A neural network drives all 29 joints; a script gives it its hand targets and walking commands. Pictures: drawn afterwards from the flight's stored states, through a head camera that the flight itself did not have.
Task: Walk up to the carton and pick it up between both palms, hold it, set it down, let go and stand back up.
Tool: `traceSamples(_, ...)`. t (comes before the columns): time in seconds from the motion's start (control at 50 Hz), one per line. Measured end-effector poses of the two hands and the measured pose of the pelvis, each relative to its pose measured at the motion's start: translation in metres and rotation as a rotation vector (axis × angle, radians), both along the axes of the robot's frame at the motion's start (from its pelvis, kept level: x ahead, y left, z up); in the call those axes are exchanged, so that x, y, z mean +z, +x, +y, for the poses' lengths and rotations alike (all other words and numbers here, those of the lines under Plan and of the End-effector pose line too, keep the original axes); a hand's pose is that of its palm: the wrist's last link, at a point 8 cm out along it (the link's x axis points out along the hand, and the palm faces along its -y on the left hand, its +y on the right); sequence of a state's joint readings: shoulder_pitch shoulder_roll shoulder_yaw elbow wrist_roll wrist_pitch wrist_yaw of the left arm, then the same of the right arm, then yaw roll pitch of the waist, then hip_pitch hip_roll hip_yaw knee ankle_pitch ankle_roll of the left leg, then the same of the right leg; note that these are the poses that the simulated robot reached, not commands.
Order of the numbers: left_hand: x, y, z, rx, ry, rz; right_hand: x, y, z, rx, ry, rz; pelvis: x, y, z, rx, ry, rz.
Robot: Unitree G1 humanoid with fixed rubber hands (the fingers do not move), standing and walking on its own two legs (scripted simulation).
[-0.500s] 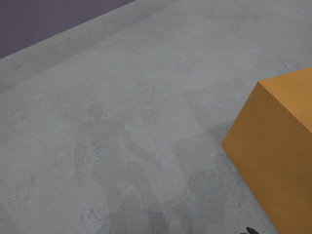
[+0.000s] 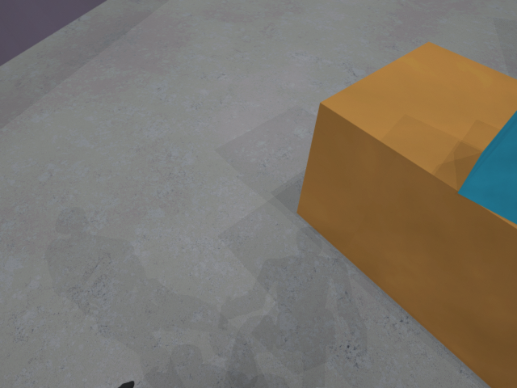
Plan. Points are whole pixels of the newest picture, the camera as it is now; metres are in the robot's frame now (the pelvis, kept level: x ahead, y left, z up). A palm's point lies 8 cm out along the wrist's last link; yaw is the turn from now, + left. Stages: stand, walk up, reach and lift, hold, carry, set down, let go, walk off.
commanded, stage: walk up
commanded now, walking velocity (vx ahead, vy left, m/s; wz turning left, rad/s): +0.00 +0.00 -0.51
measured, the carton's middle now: out of the picture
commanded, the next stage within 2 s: none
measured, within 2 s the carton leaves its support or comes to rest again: neither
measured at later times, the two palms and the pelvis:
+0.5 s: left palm out of the picture +0.07 +0.21 -0.11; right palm out of the picture +0.06 -0.32 -0.11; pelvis +0.00 -0.04 +0.01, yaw -14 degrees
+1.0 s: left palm (252, 286) +0.34 +0.01 -0.15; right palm out of the picture -0.09 -0.32 -0.10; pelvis +0.12 -0.14 -0.01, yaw -26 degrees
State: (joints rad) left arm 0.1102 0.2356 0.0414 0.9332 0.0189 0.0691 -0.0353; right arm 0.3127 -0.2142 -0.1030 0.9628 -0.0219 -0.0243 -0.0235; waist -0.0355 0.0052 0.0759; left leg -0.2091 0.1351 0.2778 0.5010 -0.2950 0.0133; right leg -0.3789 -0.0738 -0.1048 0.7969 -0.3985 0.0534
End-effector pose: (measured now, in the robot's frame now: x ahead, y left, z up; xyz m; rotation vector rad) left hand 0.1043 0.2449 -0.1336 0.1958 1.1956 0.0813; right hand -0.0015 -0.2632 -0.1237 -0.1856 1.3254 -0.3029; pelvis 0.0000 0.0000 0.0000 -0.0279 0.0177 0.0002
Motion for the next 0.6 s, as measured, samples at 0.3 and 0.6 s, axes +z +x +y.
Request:
traceSamples(0.3, 0.033, -0.007, -0.054, -0.071, 0.115, -0.023, -0.009, 0.017, -0.049, -0.06, 0.089, -0.093, 0.01, -0.007, -0.056, -0.147, 0.095, -0.004)
traceSamples(0.6, 0.002, -0.001, -0.022, -0.15, 0.063, 0.053, 0.017, 0.06, -0.056, -0.104, -0.063, -0.258, -0.003, 0.017, -0.03, -0.286, 0.026, 0.047)
